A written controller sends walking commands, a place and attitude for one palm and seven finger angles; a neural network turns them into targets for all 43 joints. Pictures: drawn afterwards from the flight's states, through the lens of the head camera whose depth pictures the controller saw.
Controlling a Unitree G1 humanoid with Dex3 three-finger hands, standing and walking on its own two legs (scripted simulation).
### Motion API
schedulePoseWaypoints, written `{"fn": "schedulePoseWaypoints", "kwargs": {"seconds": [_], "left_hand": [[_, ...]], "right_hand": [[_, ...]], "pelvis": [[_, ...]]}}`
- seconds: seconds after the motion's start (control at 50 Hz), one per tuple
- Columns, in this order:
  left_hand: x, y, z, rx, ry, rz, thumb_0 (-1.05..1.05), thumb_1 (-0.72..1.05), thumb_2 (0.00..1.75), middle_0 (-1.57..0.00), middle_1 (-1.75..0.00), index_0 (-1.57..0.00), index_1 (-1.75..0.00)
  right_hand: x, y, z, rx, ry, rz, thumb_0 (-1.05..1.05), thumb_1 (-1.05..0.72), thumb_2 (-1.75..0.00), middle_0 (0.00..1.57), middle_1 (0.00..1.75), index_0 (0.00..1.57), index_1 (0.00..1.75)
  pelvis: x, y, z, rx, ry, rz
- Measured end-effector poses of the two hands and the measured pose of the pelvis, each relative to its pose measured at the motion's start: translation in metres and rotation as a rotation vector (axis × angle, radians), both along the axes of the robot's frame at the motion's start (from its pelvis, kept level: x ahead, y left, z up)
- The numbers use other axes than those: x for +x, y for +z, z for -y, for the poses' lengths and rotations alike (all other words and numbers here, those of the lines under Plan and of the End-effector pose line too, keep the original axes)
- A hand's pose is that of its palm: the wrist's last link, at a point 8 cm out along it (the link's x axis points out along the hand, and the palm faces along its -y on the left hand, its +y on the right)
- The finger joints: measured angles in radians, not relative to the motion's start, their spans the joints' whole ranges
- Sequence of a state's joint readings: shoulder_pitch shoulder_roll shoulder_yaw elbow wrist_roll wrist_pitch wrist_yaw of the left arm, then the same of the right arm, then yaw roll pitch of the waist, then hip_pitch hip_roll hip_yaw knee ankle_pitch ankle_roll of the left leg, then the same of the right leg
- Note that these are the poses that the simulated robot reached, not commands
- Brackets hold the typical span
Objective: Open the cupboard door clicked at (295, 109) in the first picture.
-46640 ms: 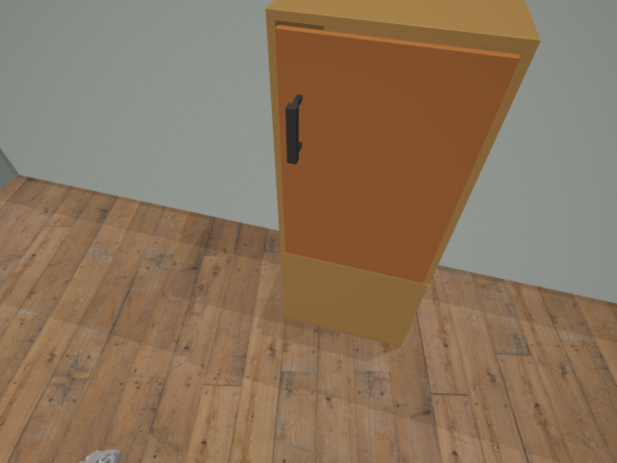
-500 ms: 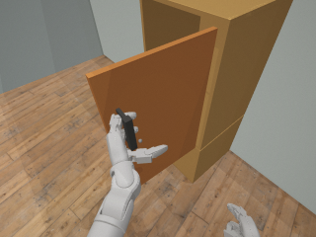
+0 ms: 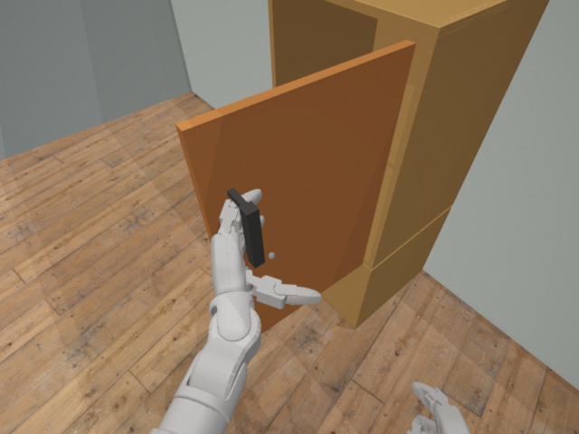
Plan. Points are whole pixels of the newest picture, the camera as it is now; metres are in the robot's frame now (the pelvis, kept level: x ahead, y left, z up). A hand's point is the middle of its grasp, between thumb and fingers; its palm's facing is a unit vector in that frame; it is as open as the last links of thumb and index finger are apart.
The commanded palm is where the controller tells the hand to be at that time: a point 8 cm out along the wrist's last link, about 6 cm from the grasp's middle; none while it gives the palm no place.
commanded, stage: slide the hand sideways off the handle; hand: left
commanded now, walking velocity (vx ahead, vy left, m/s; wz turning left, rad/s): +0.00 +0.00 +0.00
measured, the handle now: (246, 228) +0.37 +0.10 +0.09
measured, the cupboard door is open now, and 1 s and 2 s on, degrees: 87 88 88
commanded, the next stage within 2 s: draw the hand back to the body in 1.12 s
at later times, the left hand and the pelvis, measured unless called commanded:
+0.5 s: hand (261, 276) +0.30 +0.07 +0.09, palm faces -0.11 -0.99 -0.01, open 16.1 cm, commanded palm +0.26 +0.13 +0.09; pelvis +0.01 +0.00 +0.00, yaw -2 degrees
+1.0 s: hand (207, 313) +0.24 +0.13 +0.08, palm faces -0.01 -1.00 -0.05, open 16.2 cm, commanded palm +0.21 +0.18 +0.09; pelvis +0.03 -0.01 +0.00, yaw +0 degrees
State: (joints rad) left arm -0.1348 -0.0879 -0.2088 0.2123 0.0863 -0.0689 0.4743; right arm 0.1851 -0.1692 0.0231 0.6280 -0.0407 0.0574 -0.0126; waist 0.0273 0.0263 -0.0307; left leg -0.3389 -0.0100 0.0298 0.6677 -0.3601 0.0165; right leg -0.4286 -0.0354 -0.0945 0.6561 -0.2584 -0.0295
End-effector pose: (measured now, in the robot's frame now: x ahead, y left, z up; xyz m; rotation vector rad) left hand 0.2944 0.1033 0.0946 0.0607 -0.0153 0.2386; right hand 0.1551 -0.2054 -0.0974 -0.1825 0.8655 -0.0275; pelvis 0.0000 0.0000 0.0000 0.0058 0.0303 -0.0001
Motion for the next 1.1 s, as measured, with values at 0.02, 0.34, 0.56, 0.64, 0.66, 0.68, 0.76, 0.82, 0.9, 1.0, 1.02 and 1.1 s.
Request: {"fn": "schedulePoseWaypoints", "kwargs": {"seconds": [0.02,0.34,0.56,0.64,0.66,0.68,0.76,0.82,0.9,1.0,1.02,1.1], "left_hand": [[-0.001,-0.001,-0.003,0.019,-0.064,0.007,-0.01,-0.5,0.3,-0.35,-0.56,-0.26,-0.62],[-0.006,-0.002,-0.009,-0.045,-0.336,-0.01,-0.01,-0.51,0.3,-0.2,-0.34,-0.17,-0.38],[-0.022,-0.004,-0.026,-0.053,-0.33,-0.035,-0.01,-0.5,0.3,-0.2,-0.32,-0.2,-0.34],[-0.032,-0.007,-0.036,-0.043,-0.309,-0.046,-0.01,-0.5,0.3,-0.21,-0.33,-0.21,-0.33],[-0.034,-0.007,-0.038,-0.04,-0.305,-0.047,-0.01,-0.5,0.3,-0.21,-0.33,-0.21,-0.33],[-0.036,-0.007,-0.04,-0.038,-0.301,-0.048,-0.01,-0.5,0.3,-0.21,-0.33,-0.21,-0.33],[-0.045,-0.007,-0.047,-0.034,-0.288,-0.046,-0.01,-0.5,0.3,-0.21,-0.32,-0.21,-0.33],[-0.052,-0.006,-0.053,-0.03,-0.279,-0.045,-0.01,-0.5,0.3,-0.2,-0.32,-0.2,-0.32],[-0.061,-0.007,-0.061,-0.022,-0.273,-0.048,-0.01,-0.5,0.3,-0.2,-0.32,-0.19,-0.32],[-0.073,-0.007,-0.076,-0.016,-0.247,-0.049,-0.01,-0.5,0.3,-0.18,-0.31,-0.18,-0.31],[-0.075,-0.007,-0.079,-0.015,-0.244,-0.049,-0.01,-0.5,0.3,-0.17,-0.3,-0.18,-0.31],[-0.085,-0.007,-0.088,-0.012,-0.244,-0.047,-0.01,-0.5,0.3,-0.16,-0.3,-0.16,-0.31]], "right_hand": [[-0.001,0.0,0.0,-0.003,-0.001,0.005,0.01,-0.91,-0.9,0.2,0.3,0.2,0.3],[0.001,0.012,-0.002,0.031,0.001,0.138,0.01,-0.91,-0.9,0.2,0.3,0.2,0.3],[0.021,0.024,0.009,0.019,-0.022,0.16,0.01,-0.9,-0.9,0.2,0.3,0.2,0.3],[0.031,0.026,0.014,0.007,-0.018,0.176,0.01,-0.91,-0.9,0.2,0.3,0.2,0.3],[0.033,0.027,0.015,0.005,-0.016,0.182,0.01,-0.91,-0.9,0.2,0.3,0.2,0.3],[0.036,0.027,0.016,0.003,-0.014,0.187,0.01,-0.91,-0.9,0.2,0.3,0.2,0.3],[0.043,0.028,0.018,0.001,-0.008,0.211,0.01,-0.91,-0.9,0.2,0.3,0.2,0.3],[0.047,0.028,0.018,0.002,-0.002,0.226,0.01,-0.91,-0.9,0.2,0.3,0.2,0.3],[0.05,0.027,0.018,0.003,0.005,0.241,0.01,-0.91,-0.9,0.2,0.3,0.2,0.3],[0.049,0.026,0.017,0.002,0.013,0.256,0.01,-0.91,-0.9,0.2,0.3,0.2,0.3],[0.049,0.025,0.017,0.001,0.015,0.258,0.01,-0.9,-0.9,0.2,0.3,0.2,0.3],[0.047,0.023,0.017,-0.006,0.021,0.268,0.01,-0.9,-0.9,0.2,0.3,0.2,0.3]], "pelvis": [[0.0,0.0,0.0,0.0,0.002,0.002],[0.0,0.001,-0.003,0.005,-0.016,0.01],[0.015,0.004,0.004,0.001,-0.034,0.008],[0.02,0.004,0.007,-0.002,-0.029,0.004],[0.021,0.004,0.007,-0.003,-0.027,0.002],[0.022,0.003,0.008,-0.003,-0.025,0.0],[0.026,0.002,0.009,-0.005,-0.019,-0.008],[0.029,0.001,0.01,-0.006,-0.015,-0.013],[0.031,-0.001,0.011,-0.007,-0.01,-0.018],[0.031,-0.003,0.011,-0.01,-0.005,-0.025],[0.031,-0.004,0.011,-0.011,-0.003,-0.026],[0.029,-0.006,0.01,-0.014,0.003,-0.03]]}}
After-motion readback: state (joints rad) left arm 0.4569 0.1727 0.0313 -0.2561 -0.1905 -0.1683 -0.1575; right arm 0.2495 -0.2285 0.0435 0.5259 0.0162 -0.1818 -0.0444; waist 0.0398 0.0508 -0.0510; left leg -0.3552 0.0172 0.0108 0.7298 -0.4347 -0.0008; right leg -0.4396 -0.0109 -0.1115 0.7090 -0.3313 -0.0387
